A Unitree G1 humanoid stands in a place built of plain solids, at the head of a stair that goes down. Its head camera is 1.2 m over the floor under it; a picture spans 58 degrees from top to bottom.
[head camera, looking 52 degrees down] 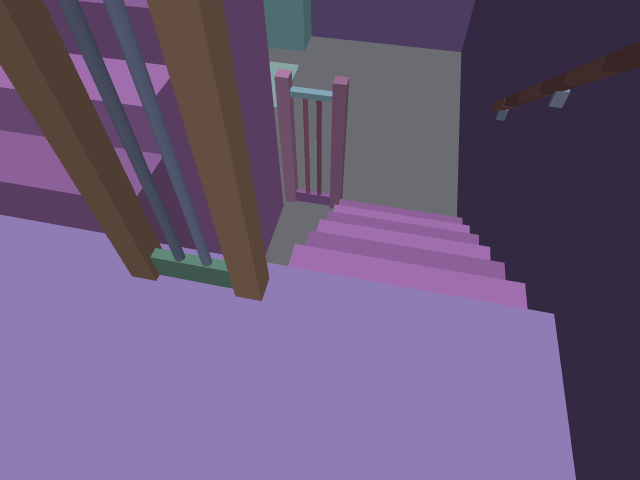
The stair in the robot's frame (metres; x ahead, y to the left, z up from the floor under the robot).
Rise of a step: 0.19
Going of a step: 0.24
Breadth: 0.90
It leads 12 degrees to the right of straight ahead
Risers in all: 7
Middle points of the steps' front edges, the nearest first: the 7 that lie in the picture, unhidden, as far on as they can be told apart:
0.74 -0.29 0.00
0.97 -0.34 -0.19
1.21 -0.39 -0.39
1.44 -0.44 -0.58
1.67 -0.49 -0.77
1.91 -0.54 -0.96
2.14 -0.59 -1.16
